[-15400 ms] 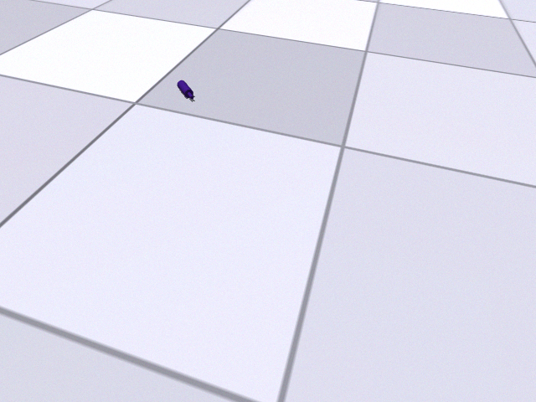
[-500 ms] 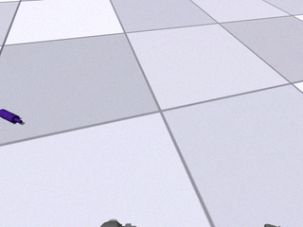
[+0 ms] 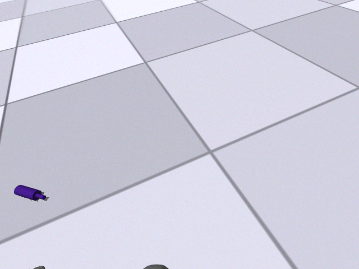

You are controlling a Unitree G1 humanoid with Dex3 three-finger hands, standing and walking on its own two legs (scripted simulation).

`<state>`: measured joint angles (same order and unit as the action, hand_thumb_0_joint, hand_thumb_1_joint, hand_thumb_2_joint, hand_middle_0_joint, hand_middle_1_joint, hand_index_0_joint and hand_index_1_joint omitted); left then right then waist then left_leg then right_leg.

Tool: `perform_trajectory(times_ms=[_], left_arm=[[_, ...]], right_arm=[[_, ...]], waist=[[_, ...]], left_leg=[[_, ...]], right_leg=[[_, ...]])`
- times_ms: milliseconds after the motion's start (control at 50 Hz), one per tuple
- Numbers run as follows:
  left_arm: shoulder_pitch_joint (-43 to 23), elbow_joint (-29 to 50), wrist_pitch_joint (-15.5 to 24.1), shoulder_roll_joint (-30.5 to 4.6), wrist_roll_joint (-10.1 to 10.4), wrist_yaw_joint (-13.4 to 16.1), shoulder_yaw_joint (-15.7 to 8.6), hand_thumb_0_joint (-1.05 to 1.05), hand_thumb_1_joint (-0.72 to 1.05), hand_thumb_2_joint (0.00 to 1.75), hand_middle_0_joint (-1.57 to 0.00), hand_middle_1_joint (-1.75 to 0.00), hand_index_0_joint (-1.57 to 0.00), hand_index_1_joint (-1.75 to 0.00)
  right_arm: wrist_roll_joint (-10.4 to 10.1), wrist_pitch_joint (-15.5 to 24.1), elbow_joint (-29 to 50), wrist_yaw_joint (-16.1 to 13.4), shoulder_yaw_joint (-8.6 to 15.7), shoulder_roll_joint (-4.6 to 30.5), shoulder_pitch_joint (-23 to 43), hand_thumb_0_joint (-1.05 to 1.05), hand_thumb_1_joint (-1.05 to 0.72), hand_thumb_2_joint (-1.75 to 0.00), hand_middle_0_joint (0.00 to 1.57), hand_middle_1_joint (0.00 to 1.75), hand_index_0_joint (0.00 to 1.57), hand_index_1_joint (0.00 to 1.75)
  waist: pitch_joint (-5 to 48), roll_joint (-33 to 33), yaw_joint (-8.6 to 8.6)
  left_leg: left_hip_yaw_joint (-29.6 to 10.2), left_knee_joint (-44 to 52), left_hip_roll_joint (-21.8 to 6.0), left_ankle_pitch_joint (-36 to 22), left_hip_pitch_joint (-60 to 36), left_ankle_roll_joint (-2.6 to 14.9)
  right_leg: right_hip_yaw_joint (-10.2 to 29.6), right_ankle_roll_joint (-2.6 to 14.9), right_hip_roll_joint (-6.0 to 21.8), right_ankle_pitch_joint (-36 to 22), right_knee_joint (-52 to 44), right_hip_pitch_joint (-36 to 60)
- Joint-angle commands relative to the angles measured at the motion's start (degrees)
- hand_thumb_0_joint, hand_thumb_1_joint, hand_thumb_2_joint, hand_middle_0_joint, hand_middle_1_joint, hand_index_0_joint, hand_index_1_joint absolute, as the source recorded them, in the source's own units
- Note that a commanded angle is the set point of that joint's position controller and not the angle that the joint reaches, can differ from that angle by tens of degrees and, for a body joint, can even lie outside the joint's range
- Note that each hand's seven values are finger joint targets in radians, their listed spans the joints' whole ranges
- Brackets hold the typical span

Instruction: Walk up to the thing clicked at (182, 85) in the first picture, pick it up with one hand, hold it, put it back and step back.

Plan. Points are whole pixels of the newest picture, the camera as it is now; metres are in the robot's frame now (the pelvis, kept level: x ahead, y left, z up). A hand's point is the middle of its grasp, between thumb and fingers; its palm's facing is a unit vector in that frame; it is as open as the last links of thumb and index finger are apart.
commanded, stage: walk up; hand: left
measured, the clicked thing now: (31, 193) +0.70 +1.03 -0.72
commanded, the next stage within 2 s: none
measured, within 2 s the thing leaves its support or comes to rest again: neither
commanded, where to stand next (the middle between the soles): +0.29 +0.92 m, yaw -17 degrees
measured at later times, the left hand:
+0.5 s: hand (2, 248) +0.22 +0.50 -0.13, palm faces -0.17 -0.83 -0.52, open 7.4 cm
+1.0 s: hand out of the picture +0.30 +0.77 -0.13, palm faces -0.12 -0.75 -0.65, open 7.4 cm
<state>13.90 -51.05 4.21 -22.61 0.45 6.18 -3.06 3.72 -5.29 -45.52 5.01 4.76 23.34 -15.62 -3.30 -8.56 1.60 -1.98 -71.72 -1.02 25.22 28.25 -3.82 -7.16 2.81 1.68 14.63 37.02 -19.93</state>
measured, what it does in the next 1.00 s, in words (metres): steps to the left: left foot, then right foot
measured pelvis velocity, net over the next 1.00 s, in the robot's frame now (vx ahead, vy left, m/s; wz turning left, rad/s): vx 0.19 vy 0.43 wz -0.16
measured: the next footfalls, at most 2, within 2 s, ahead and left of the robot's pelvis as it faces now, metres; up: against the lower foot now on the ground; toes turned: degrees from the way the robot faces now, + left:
left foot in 0.22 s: +0.13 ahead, +0.32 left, +0.00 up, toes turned +1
right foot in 0.54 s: +0.24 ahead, +0.14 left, +0.00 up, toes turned -14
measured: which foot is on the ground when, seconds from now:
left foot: up 0.00-0.20, down 0.22-0.56, up 0.58-0.92, down 0.94-1.00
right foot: down 0.00-0.24, up 0.26-0.52, down 0.54-0.98, up 1.00-1.00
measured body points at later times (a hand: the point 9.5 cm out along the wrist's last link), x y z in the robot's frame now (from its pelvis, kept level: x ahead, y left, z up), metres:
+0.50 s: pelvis +0.10 +0.22 +0.00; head +0.15 +0.19 +0.45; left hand +0.23 +0.54 -0.10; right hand +0.07 -0.12 -0.12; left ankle +0.09 +0.32 -0.72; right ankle +0.17 +0.13 -0.69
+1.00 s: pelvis +0.19 +0.43 -0.04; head +0.22 +0.40 +0.41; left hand +0.31 +0.80 -0.09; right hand +0.24 +0.06 -0.14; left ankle +0.24 +0.57 -0.72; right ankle +0.20 +0.17 -0.71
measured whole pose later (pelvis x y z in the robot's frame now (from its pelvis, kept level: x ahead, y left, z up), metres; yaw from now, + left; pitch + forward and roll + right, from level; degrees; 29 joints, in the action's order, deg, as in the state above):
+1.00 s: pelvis +0.19 +0.43 -0.04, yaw -9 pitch -2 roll +0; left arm 16.2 -50.5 2.9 -30.6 -2.1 5.3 -5.9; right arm 4.6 -4.6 -42.3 5.8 8.1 28.7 -12.9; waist -5.9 -2.8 -0.4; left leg 0.4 -54.5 -4.0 26.2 26.8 -2.5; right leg 7.2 1.9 11.8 26.3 53.9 -29.6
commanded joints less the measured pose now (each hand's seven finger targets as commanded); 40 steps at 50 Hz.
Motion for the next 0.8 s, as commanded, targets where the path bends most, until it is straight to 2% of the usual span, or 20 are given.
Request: perform_trajectory(times_ms=[0, 60, 140, 200, 220, 240, 260, 280, 340, 400, 440, 460, 500, 520, 540, 560, 580, 660, 720, 780], left_arm=[[-1.55, 2.86, 2.06, -19.17, -1.32, 0.74, -5.65, 0.0, 0.9, 0.9, -0.2, -0.3, -0.2, -0.3], [-1.68, 2.98, 2.29, -22.38, -2.34, -0.13, -6.68, 0.0, 0.9, 0.9, -0.2, -0.3, -0.2, -0.3], [-0.12, 2.24, 1.72, -24.95, -3.0, -0.49, -7.43, 0.0, 0.9, 0.9, -0.2, -0.3, -0.2, -0.3], [-4.85, 2.55, 0.31, -22.33, -3.2, -0.33, -6.4, 0.0, 0.9, 0.9, -0.2, -0.3, -0.2, -0.3], [-2.62, 2.56, -0.25, -16.94, -2.88, -0.16, -4.72, 0.0, 0.9, 0.9, -0.2, -0.3, -0.2, -0.3], [-1.2, 3.01, -0.55, -11.22, -1.78, 0.18, -2.84, 0.0, 0.9, 0.9, -0.2, -0.3, -0.2, -0.3], [-1.55, 2.68, -0.03, -13.28, -1.29, 1.13, -2.98, 0.0, 0.9, 0.9, -0.2, -0.3, -0.2, -0.3], [-0.05, 1.32, 0.24, -15.9, -1.09, 1.47, -2.76, 0.0, 0.9, 0.9, -0.2, -0.3, -0.2, -0.3], [4.52, -3.56, 0.63, -18.1, 1.06, 0.6, -3.92, 0.0, 0.9, 0.9, -0.2, -0.3, -0.2, -0.3], [4.13, -2.56, 1.04, -15.34, 1.03, 0.04, -3.01, 0.0, 0.9, 0.9, -0.2, -0.3, -0.2, -0.3], [4.77, -1.55, 1.12, -14.44, 1.12, -0.06, -2.87, 0.0, 0.9, 0.9, -0.2, -0.3, -0.2, -0.3], [6.59, -1.93, 1.16, -14.38, 1.06, -0.04, -3.06, 0.0, 0.9, 0.9, -0.2, -0.3, -0.2, -0.3], [17.79, -4.97, 1.0, -16.88, 0.31, 0.94, -4.83, 0.0, 0.9, 0.9, -0.2, -0.3, -0.2, -0.3], [21.48, -5.22, 0.89, -20.97, -0.53, 1.86, -6.47, 0.0, 0.9, 0.9, -0.2, -0.3, -0.2, -0.3], [19.01, -2.43, 0.65, -24.18, -1.3, 2.5, -6.9, 0.0, 0.9, 0.9, -0.2, -0.3, -0.2, -0.3], [12.73, 0.18, 0.41, -22.99, -1.57, 2.55, -6.1, 0.0, 0.9, 0.9, -0.2, -0.3, -0.2, -0.3], [6.81, 2.1, 0.29, -23.99, -1.22, 2.61, -6.28, 0.0, 0.9, 0.9, -0.2, -0.3, -0.2, -0.3], [2.96, 3.77, 1.18, -19.44, -1.6, 1.02, -5.7, 0.0, 0.9, 0.9, -0.2, -0.3, -0.2, -0.3], [4.53, 3.74, 1.64, -19.82, -1.77, 0.45, -6.35, 0.0, 0.9, 0.9, -0.2, -0.3, -0.2, -0.3], [1.75, 5.03, 1.58, -22.26, -2.35, 0.09, -7.09, 0.0, 0.9, 0.9, -0.2, -0.3, -0.2, -0.3]], right_arm=[[0.08, 0.76, 4.06, 0.97, 4.82, 13.93, -2.76, 0.0, -0.9, -0.9, 0.2, 0.3, 0.2, 0.3], [-0.39, 0.26, 4.72, 1.94, 4.52, 12.91, 0.23, 0.0, -0.9, -0.9, 0.2, 0.3, 0.2, 0.3], [-0.41, 0.65, 5.17, 2.32, 4.99, 13.38, 2.23, 0.0, -0.9, -0.9, 0.2, 0.3, 0.2, 0.3], [0.29, 0.8, 0.43, 1.15, 6.81, 14.44, -9.85, 0.0, -0.9, -0.9, 0.2, 0.3, 0.2, 0.3], [1.19, 1.37, -0.32, 0.47, 7.61, 17.16, -13.55, 0.0, -0.9, -0.9, 0.2, 0.3, 0.2, 0.3], [1.69, 2.07, 1.06, -0.15, 7.91, 21.84, -11.24, 0.0, -0.9, -0.9, 0.2, 0.3, 0.2, 0.3], [-0.15, 2.54, 2.68, -0.8, 8.4, 26.74, -3.47, 0.0, -0.9, -0.9, 0.2, 0.3, 0.2, 0.3], [-0.28, 2.56, 4.53, -1.17, 8.1, 25.97, 2.05, 0.0, -0.9, -0.9, 0.2, 0.3, 0.2, 0.3], [0.53, 3.48, 5.28, -1.93, 5.06, 16.43, 3.0, 0.0, -0.9, -0.9, 0.2, 0.3, 0.2, 0.3], [0.69, 3.23, 5.25, -1.94, 4.42, 15.02, 1.97, 0.0, -0.9, -0.9, 0.2, 0.3, 0.2, 0.3], [0.81, 2.91, 6.77, -2.05, 4.17, 14.28, 2.18, 0.0, -0.9, -0.9, 0.2, 0.3, 0.2, 0.3], [0.75, 2.62, 7.51, -1.98, 3.89, 14.04, 3.89, 0.0, -0.9, -0.9, 0.2, 0.3, 0.2, 0.3], [-0.29, 2.13, 9.7, -1.79, 2.97, 11.93, 7.12, 0.0, -0.9, -0.9, 0.2, 0.3, 0.2, 0.3], [-0.95, 2.03, 9.45, -1.73, 2.09, 9.06, 3.34, 0.0, -0.9, -0.9, 0.2, 0.3, 0.2, 0.3], [-0.93, 1.3, 9.08, -1.87, 1.61, 8.28, -1.75, 0.0, -0.9, -0.9, 0.2, 0.3, 0.2, 0.3], [-0.36, 0.25, 7.07, -2.43, 2.67, 12.5, -4.09, 0.0, -0.9, -0.9, 0.2, 0.3, 0.2, 0.3], [-0.03, -0.04, 6.92, -2.9, 4.18, 15.28, -4.02, 0.0, -0.9, -0.9, 0.2, 0.3, 0.2, 0.3], [0.13, 0.24, 4.46, -1.79, 5.01, 16.6, -3.45, 0.0, -0.9, -0.9, 0.2, 0.3, 0.2, 0.3], [0.35, 0.09, 4.89, -0.77, 5.02, 14.77, -2.96, 0.0, -0.9, -0.9, 0.2, 0.3, 0.2, 0.3], [0.44, -0.28, 5.68, 0.28, 5.05, 13.84, -1.44, 0.0, -0.9, -0.9, 0.2, 0.3, 0.2, 0.3]], waist=[[-0.25, 12.53, 2.37], [-2.56, 19.14, 1.72], [1.05, 19.7, 0.56], [5.43, 10.64, 8.1], [4.85, -3.03, 10.51], [0.4, -15.6, 9.07], [-0.1, -15.55, 5.66], [-1.86, -13.69, 3.42], [-1.62, -5.94, 1.47], [1.03, -6.65, 2.2], [2.35, -4.95, 1.86], [3.07, -3.24, 0.41], [8.25, 4.86, -6.2], [10.53, 14.81, -7.88], [13.91, 18.2, -4.95], [10.06, 7.99, -3.22], [7.59, 9.61, -1.91], [1.07, 9.69, -0.57], [0.76, 14.19, -1.33], [-0.41, 19.97, -0.54]], left_leg=[[-6.14, 1.58, -6.25, -7.22, 2.58, 1.98], [-0.78, 12.91, -7.87, -7.45, -1.19, 1.58], [3.93, 23.81, -6.89, -5.11, -7.16, 1.95], [7.46, 34.48, -2.44, -3.53, -22.82, 2.75], [-0.76, 44.87, -5.0, 5.58, -25.16, 4.31], [-21.81, 56.5, -16.27, 14.81, -20.0, 5.2], [-32.29, 62.96, -20.61, 17.71, -15.94, 10.7], [-32.45, 61.62, -22.16, 17.87, -13.61, 13.79], [-10.26, 46.83, -12.71, -9.06, -17.91, 13.23], [-4.99, 42.17, -12.23, -32.4, -21.79, 16.52], [-2.86, 41.87, -13.3, -33.32, -19.23, 17.67], [-0.83, 40.13, -12.09, -30.93, -16.12, 16.44], [3.33, 27.19, -8.12, -25.96, -5.94, 11.85], [4.19, 15.93, -4.05, -10.51, 2.81, 8.34], [-0.88, 6.62, -0.35, 7.2, 10.56, 5.39], [-6.75, 2.16, -1.35, 6.11, 10.55, 4.01], [-5.87, -2.5, -2.24, 6.65, 11.26, 4.02], [-9.29, -2.01, -3.29, 0.31, 7.66, 4.35], [-7.97, 0.69, -3.85, -2.86, 7.95, 3.65], [-2.89, 9.36, -6.0, -2.77, 4.25, 2.75]], right_leg=[[14.66, 7.64, 13.29, 9.21, -18.48, -3.61], [9.64, 6.34, 10.4, 12.03, -18.56, -9.49], [9.46, 6.38, 10.1, 12.58, -13.16, -8.1], [6.14, 3.61, 7.31, 17.65, 3.35, -16.23], [3.17, 1.8, 0.88, 18.38, 19.94, -21.4], [4.42, -0.04, -7.89, 23.13, 33.83, -31.86], [10.15, 2.22, -4.24, 18.11, 36.57, -30.0], [9.8, 2.01, -0.65, 15.24, 37.26, -29.15], [9.31, 0.29, 1.03, 9.21, 29.41, -24.81], [3.86, -1.55, 0.32, 9.65, 17.7, -17.74], [1.67, -1.15, 0.3, 5.75, 9.76, -10.68], [1.39, -0.81, 0.03, 0.26, 3.89, -4.13], [4.11, -1.07, 1.07, -13.57, -8.51, 17.27], [15.08, -1.34, 6.15, -9.42, -12.31, 26.82], [37.23, 2.79, 20.43, 0.03, -16.15, 30.3], [40.03, 6.71, 23.0, 14.2, -18.94, 21.69], [44.68, 11.44, 26.26, 18.2, -20.86, 15.3], [25.08, 8.71, 17.03, 12.52, -16.24, 2.42], [19.38, 9.52, 14.89, 6.34, -13.25, 1.24], [14.61, 9.36, 13.8, 9.54, -13.02, -4.62]])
